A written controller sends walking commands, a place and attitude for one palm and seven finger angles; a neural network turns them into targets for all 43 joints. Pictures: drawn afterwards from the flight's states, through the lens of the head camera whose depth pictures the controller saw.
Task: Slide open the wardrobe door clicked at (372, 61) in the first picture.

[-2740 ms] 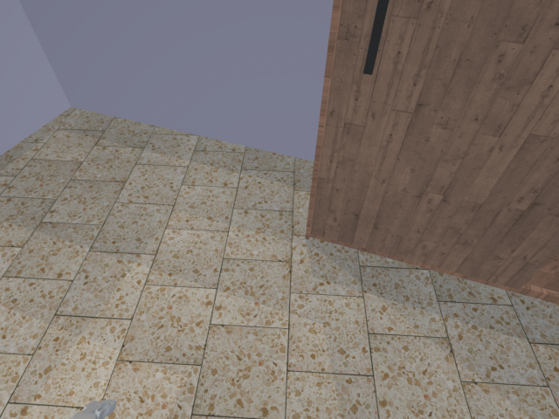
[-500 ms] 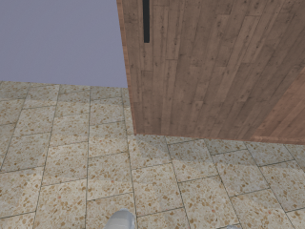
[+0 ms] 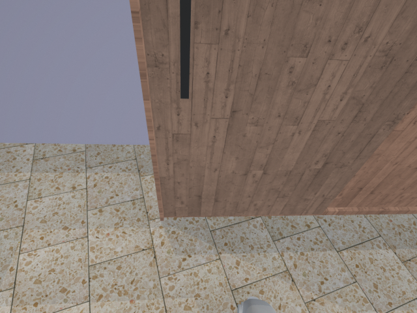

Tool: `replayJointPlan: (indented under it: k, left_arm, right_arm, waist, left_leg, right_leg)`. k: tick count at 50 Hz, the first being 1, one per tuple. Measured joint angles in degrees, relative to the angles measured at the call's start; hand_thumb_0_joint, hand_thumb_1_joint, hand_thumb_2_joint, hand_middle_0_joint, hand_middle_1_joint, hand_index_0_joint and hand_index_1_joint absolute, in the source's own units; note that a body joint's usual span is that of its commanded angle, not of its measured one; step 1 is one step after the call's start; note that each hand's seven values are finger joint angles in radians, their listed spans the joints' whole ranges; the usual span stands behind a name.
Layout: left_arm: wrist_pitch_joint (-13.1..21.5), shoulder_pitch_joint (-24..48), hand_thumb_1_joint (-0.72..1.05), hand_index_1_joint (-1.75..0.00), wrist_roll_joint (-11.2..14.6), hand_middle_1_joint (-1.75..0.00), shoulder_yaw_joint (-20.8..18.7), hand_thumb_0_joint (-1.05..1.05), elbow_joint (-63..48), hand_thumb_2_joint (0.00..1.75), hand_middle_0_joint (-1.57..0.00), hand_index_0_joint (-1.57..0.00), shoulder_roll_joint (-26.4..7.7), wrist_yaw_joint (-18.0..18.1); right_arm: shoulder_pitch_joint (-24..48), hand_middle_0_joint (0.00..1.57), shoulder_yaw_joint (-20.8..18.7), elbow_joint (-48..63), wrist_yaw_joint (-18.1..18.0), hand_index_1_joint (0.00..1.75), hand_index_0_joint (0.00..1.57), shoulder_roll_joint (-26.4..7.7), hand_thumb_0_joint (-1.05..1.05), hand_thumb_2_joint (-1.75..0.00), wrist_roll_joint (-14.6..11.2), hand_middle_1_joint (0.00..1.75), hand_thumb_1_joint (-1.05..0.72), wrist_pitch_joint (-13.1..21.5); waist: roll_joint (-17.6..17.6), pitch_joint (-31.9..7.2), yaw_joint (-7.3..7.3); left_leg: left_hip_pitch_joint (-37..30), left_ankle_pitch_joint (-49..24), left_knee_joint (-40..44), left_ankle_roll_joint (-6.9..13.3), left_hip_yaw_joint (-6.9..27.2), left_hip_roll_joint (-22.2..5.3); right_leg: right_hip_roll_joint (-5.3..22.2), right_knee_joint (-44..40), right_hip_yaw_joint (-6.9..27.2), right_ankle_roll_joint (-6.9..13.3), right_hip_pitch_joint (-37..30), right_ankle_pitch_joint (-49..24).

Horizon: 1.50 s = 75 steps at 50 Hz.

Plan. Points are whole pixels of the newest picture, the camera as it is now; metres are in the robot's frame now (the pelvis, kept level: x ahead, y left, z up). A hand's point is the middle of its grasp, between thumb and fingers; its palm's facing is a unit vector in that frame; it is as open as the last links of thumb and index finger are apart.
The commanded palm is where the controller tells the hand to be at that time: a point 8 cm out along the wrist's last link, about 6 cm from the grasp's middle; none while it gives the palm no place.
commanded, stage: take the last steps up to it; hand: left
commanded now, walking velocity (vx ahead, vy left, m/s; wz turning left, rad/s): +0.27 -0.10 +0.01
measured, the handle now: (185, 40) +0.66 +0.09 +0.20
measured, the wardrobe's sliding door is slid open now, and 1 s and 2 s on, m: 0.00 0.00 0.00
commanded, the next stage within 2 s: come to a stop and stand still in 0.26 s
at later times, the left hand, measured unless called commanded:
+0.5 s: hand (155, 285) +0.22 +0.12 -0.18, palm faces +0.10 -0.97 -0.21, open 7.2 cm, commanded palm none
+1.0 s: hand out of the picture +0.13 +0.09 -0.18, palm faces +0.10 -0.96 -0.25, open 7.4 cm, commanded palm none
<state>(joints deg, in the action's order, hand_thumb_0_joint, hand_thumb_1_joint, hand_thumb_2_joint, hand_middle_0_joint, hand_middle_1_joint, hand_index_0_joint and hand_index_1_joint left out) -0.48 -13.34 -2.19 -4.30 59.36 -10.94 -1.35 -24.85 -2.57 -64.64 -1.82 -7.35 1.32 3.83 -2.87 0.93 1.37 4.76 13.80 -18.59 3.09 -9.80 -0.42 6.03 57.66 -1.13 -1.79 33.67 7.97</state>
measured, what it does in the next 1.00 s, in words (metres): walks ahead: right foot, then left foot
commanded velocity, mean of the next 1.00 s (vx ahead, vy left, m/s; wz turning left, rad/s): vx -0.03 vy -0.02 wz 0.02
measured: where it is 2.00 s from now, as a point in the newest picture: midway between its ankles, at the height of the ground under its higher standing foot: outside the picture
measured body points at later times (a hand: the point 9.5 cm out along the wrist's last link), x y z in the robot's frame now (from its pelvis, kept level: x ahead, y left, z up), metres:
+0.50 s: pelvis +0.17 -0.06 -0.01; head +0.18 -0.06 +0.44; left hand +0.21 +0.17 -0.16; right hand +0.21 -0.30 -0.17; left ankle +0.21 +0.06 -0.72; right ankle +0.17 -0.16 -0.75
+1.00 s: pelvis +0.13 -0.10 -0.02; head +0.13 -0.12 +0.43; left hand +0.12 +0.14 -0.16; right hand +0.22 -0.32 -0.18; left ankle +0.21 +0.04 -0.72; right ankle +0.13 -0.20 -0.75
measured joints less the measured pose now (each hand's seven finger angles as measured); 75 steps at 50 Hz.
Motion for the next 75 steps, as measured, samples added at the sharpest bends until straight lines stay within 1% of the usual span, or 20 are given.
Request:
replayJointPlan:
  k: [5,10,12,14,16,18,22,27,28,30,32,35,38,42,45,49,54,61,65,75]
  left_arm:
    - [-0.4,2.6,0.91,-0.30,0.3,-0.30,0.6,0.01,1.0,0.90,-0.20,-0.20,0.7,0.0]
    - [0.9,5.4,0.91,-0.30,0.4,-0.30,1.3,0.01,0.8,0.90,-0.20,-0.20,1.9,-0.1]
    - [2.7,6.1,0.91,-0.30,0.3,-0.30,1.4,0.01,0.4,0.90,-0.20,-0.20,2.2,0.1]
    - [4.1,6.5,0.91,-0.30,0.7,-0.30,1.6,0.01,0.2,0.90,-0.20,-0.20,3.1,0.6]
    - [4.8,6.0,0.92,-0.30,1.4,-0.30,1.1,0.00,-0.1,0.90,-0.20,-0.20,3.7,1.5]
    - [5.3,5.4,0.94,-0.30,1.6,-0.30,0.5,-0.02,-0.5,0.90,-0.20,-0.21,3.3,2.5]
    - [4.6,3.0,0.95,-0.30,0.8,-0.30,1.0,-0.03,0.2,0.90,-0.20,-0.21,2.3,3.5]
    - [2.1,0.4,0.93,-0.30,0.8,-0.30,1.8,-0.01,1.5,0.90,-0.20,-0.20,2.6,3.6]
    - [1.5,-0.2,0.93,-0.30,0.9,-0.30,1.8,-0.01,1.5,0.90,-0.20,-0.20,2.6,3.5]
    - [0.1,-0.9,0.92,-0.30,1.0,-0.30,1.6,-0.01,1.7,0.90,-0.20,-0.20,1.9,3.6]
    - [-0.9,-1.2,0.92,-0.30,1.3,-0.30,1.5,0.00,1.3,0.90,-0.20,-0.20,1.4,3.8]
    - [-1.9,-1.0,0.91,-0.30,1.3,-0.30,1.3,0.00,1.0,0.90,-0.20,-0.20,1.2,3.7]
    - [-2.2,-0.7,0.91,-0.30,1.2,-0.30,1.0,0.01,0.0,0.90,-0.20,-0.20,1.0,3.4]
    - [-2.3,-1.2,0.91,-0.30,1.1,-0.30,1.0,0.01,-0.8,0.90,-0.20,-0.20,0.9,3.1]
    - [-1.5,-2.5,0.91,-0.30,0.8,-0.30,1.3,0.01,-1.2,0.90,-0.20,-0.20,1.1,3.0]
    - [-1.4,-4.2,0.91,-0.30,0.1,-0.30,2.1,0.01,-0.4,0.90,-0.20,-0.20,2.5,3.0]
    - [-0.8,-5.0,0.90,-0.30,0.3,-0.30,2.6,0.01,0.5,0.90,-0.20,-0.20,3.6,2.9]
    - [0.5,-2.4,0.93,-0.30,1.0,-0.30,2.7,0.02,2.5,0.90,-0.20,-0.21,2.4,3.1]
    - [0.3,-1.5,0.93,-0.30,1.6,-0.30,2.8,0.02,4.1,0.90,-0.20,-0.20,1.5,2.9]
    - [-0.2,-2.6,0.91,-0.30,1.2,-0.30,3.3,0.01,5.9,0.90,-0.20,-0.20,2.8,2.5]
  right_arm:
    - [-2.7,0.20,0.4,-1.4,0.2,0.30,0.20,2.0,0.00,-0.89,0.5,0.30,-0.91,-0.1]
    - [-4.3,0.20,0.5,-2.5,0.4,0.30,0.20,3.1,0.00,-0.89,0.7,0.30,-0.91,-0.6]
    - [-5.0,0.20,0.5,-3.2,0.7,0.30,0.20,3.5,0.00,-0.89,0.2,0.30,-0.91,-0.9]
    - [-3.4,0.20,0.5,-3.5,0.8,0.30,0.20,3.4,0.00,-0.89,-0.4,0.30,-0.90,-2.0]
    - [-1.6,0.20,0.2,-3.2,0.8,0.30,0.20,3.0,0.01,-0.89,-0.5,0.30,-0.91,-2.6]
    - [0.8,0.20,-0.2,-2.1,0.7,0.30,0.20,2.3,0.01,-0.89,-0.3,0.30,-0.91,-3.1]
    - [6.9,0.19,-0.7,1.7,0.4,0.30,0.20,0.0,0.01,-0.90,0.0,0.30,-0.91,-3.2]
    - [12.9,0.19,-0.9,4.6,-0.3,0.30,0.20,-3.4,0.02,-0.90,-0.3,0.30,-0.95,-3.4]
    - [13.6,0.19,-1.0,5.1,-0.1,0.30,0.20,-3.7,0.02,-0.90,-0.3,0.30,-0.95,-3.5]
    - [14.8,0.19,-0.9,5.9,0.1,0.30,0.20,-3.1,0.01,-0.90,-0.2,0.30,-0.94,-3.5]
    - [16.0,0.19,-0.3,6.9,0.1,0.30,0.20,-2.4,0.01,-0.90,-0.1,0.30,-0.94,-3.6]
    - [17.7,0.19,0.2,8.1,-0.3,0.30,0.20,-1.6,0.01,-0.90,0.1,0.30,-0.93,-4.0]
    - [19.2,0.19,0.4,8.7,-0.1,0.30,0.20,-1.2,0.00,-0.89,0.2,0.30,-0.92,-4.7]
    - [19.9,0.20,0.0,8.7,0.5,0.30,0.20,-0.8,0.00,-0.89,0.3,0.30,-0.91,-5.2]
    - [19.0,0.20,-0.5,8.3,0.9,0.30,0.20,-0.9,0.00,-0.89,0.1,0.30,-0.91,-5.8]
    - [16.3,0.20,-2.0,7.2,1.3,0.30,0.20,-2.2,0.00,-0.89,-0.6,0.30,-0.92,-7.4]
    - [13.2,0.20,-2.0,5.1,1.4,0.30,0.20,-3.3,0.00,-0.89,-0.4,0.30,-0.92,-7.3]
    - [10.3,0.19,-0.4,1.5,0.1,0.30,0.20,-2.4,0.00,-0.90,-0.5,0.30,-0.91,-5.2]
    - [9.5,0.19,1.1,-0.5,-0.3,0.30,0.20,-0.3,0.00,-0.90,-0.4,0.30,-0.91,-4.4]
    - [7.8,0.20,1.8,-1.0,0.1,0.30,0.20,1.3,0.01,-0.89,-0.1,0.30,-0.91,-4.6]
  waist:
    - [0.5,1.4,1.98]
    - [2.0,2.6,3.63]
    - [2.5,2.7,3.22]
    - [3.6,3.6,2.78]
    - [3.9,3.2,1.90]
    - [4.1,2.2,0.83]
    - [4.6,0.6,0.03]
    - [5.1,1.3,-1.66]
    - [5.0,1.6,-1.97]
    - [2.5,2.2,-2.53]
    - [1.0,2.9,-3.22]
    - [1.1,4.0,-3.21]
    - [2.0,4.9,-3.25]
    - [3.0,4.7,-3.02]
    - [3.8,3.4,-2.84]
    - [5.4,1.5,-2.43]
    - [4.4,-0.6,-2.02]
    - [3.1,0.7,-1.57]
    - [0.9,1.7,-2.65]
    - [2.5,0.5,-2.52]
  left_leg:
    - [-3.4,2.6,0.8,-1.6,-0.2,-1.0]
    - [-4.7,8.2,-3.5,-4.3,-0.2,-3.2]
    - [-2.1,12.3,-12.4,-4.7,0.5,-4.8]
    - [4.6,16.1,-29.6,-3.6,4.2,-5.5]
    - [11.1,15.3,-42.4,-2.9,5.9,-5.2]
    - [16.4,12.8,-47.2,-2.8,5.8,-5.5]
    - [21.3,8.9,-38.8,-3.9,4.6,-6.1]
    - [18.0,-0.3,-20.1,-4.9,4.4,-5.0]
    - [16.5,-3.8,-16.9,-4.6,4.2,-4.8]
    - [15.2,-2.8,-16.1,-1.9,3.0,-3.4]
    - [14.6,-1.8,-15.5,-0.8,2.0,-2.9]
    - [14.4,-3.4,-13.3,-0.6,2.1,-3.0]
    - [14.9,-5.5,-11.5,-0.9,2.2,-3.4]
    - [16.1,-7.5,-10.5,-1.7,2.4,-3.9]
    - [17.6,-8.1,-11.6,-2.7,2.5,-4.1]
    - [20.0,5.5,-20.5,-3.5,6.1,-3.0]
    - [18.3,6.8,-30.0,-3.4,8.0,-2.2]
    - [6.1,4.4,-10.2,-4.6,8.3,-2.6]
    - [4.3,1.6,-7.5,-4.2,7.2,-1.9]
    - [3.7,-1.6,-4.2,-3.5,6.5,-0.8]
  right_leg:
    - [0.3,-12.6,-2.8,0.3,-2.9,1.9]
    - [-2.1,-24.7,-5.9,2.2,-9.1,3.4]
    - [-3.0,-27.4,-7.0,3.5,-11.9,-0.5]
    - [-3.6,-23.9,-8.3,4.5,-12.6,3.1]
    - [-3.9,-24.6,-9.5,4.8,-15.1,5.8]
    - [-4.2,-27.2,-10.5,4.4,-17.9,6.0]
    - [-4.6,-31.0,-11.3,4.4,-21.6,5.8]
    - [-4.9,-28.4,-10.7,3.3,-23.2,8.8]
    - [-4.9,-26.6,-10.5,3.0,-23.1,10.0]
    - [-3.3,-22.8,-9.4,2.3,-22.2,11.9]
    - [-3.2,-15.3,-6.5,1.3,-19.3,18.7]
    - [-4.6,-3.1,-2.8,0.8,-14.6,23.3]
    - [-4.9,1.4,-1.0,0.4,-12.3,22.4]
    - [-3.9,-5.2,-1.1,0.3,-14.1,21.6]
    - [-3.3,-19.3,-1.8,0.7,-19.4,16.0]
    - [-3.8,-22.4,-3.2,2.6,-20.5,11.3]
    - [-4.5,-28.4,-3.3,3.5,-21.1,7.5]
    - [-6.0,-28.5,-5.4,3.7,-18.6,5.8]
    - [-5.6,-32.2,-4.4,3.4,-20.6,2.9]
    - [-4.7,-34.7,-3.7,2.7,-20.8,0.1]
